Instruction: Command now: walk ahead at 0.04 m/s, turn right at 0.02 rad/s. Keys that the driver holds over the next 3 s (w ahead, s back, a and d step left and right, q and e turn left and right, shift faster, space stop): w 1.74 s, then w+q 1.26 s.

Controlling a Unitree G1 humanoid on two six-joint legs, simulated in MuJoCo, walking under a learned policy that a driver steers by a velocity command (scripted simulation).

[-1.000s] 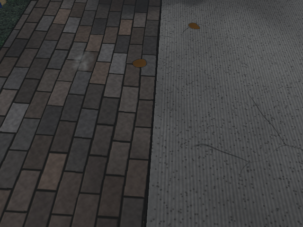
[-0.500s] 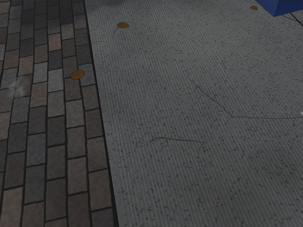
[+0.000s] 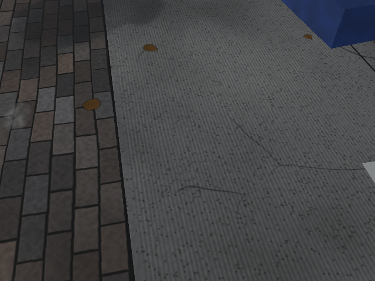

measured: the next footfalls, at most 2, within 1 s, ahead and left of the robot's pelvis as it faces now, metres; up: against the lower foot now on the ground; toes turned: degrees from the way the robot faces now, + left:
left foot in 0.68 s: +0.42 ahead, +0.13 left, +0.00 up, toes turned +1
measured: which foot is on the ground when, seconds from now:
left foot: down 0.00-0.34, up 0.36-0.66, down 0.68-1.00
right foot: down 0.00-0.68, up 0.70-1.00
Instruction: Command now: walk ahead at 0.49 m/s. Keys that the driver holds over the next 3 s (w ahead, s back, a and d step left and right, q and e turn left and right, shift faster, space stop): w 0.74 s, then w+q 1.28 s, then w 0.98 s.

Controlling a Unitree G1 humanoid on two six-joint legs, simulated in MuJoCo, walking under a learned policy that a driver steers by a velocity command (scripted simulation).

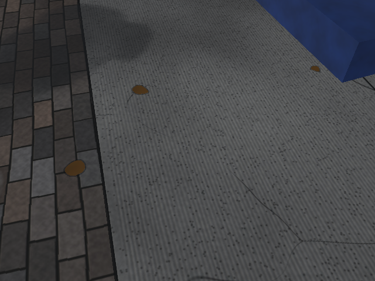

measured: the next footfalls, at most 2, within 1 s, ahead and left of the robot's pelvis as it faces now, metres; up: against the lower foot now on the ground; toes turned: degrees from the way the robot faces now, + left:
right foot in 0.26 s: +0.32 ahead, -0.17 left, +0.00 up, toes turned -2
left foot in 0.78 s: +0.62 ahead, +0.07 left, +0.00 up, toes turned +3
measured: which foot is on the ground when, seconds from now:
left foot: down 0.00-0.26, up 0.28-0.76, down 0.78-1.00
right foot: up 0.00-0.24, down 0.26-0.78, up 0.80-1.00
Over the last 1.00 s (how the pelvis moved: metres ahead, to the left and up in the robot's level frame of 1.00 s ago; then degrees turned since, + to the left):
0.39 0.05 0.01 0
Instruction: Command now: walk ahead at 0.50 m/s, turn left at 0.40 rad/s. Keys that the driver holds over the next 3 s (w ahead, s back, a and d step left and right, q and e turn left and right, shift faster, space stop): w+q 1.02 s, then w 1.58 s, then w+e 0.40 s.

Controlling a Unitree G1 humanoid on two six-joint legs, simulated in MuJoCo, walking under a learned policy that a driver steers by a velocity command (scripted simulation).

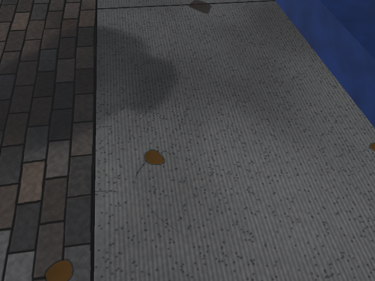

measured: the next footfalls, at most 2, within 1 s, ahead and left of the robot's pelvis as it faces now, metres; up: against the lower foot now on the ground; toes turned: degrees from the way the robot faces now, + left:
right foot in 0.30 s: +0.35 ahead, -0.14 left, +0.00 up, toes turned +13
left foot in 0.80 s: +0.52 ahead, +0.21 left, +0.00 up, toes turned +31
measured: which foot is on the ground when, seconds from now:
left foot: down 0.00-0.30, up 0.32-0.78, down 0.80-1.00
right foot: up 0.00-0.28, down 0.30-0.82, up 0.84-1.00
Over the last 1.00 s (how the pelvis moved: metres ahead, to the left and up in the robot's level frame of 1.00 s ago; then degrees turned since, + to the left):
0.56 -0.01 0.00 5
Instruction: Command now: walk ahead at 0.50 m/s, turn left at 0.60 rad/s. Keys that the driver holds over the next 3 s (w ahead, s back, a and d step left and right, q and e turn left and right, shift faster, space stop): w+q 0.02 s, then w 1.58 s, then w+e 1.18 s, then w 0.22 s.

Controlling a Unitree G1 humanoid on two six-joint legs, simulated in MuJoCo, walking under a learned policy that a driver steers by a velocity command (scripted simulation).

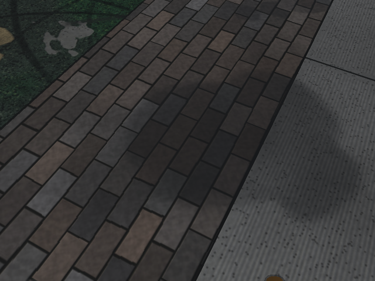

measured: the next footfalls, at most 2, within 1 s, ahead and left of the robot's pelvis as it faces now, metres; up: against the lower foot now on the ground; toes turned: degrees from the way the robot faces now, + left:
right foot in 0.32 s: +0.37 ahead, -0.14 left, +0.00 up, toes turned +6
left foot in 0.84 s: +0.63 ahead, +0.13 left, +0.00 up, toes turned +7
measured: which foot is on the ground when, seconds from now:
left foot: down 0.00-0.34, up 0.36-0.82, down 0.84-1.00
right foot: up 0.00-0.30, down 0.32-0.84, up 0.86-1.00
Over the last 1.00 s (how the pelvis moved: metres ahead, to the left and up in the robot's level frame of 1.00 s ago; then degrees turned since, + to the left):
0.49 0.12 0.00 35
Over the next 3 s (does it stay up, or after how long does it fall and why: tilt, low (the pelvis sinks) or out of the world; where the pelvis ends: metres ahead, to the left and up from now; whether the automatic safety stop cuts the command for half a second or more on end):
stays up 1.64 -0.09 -0.01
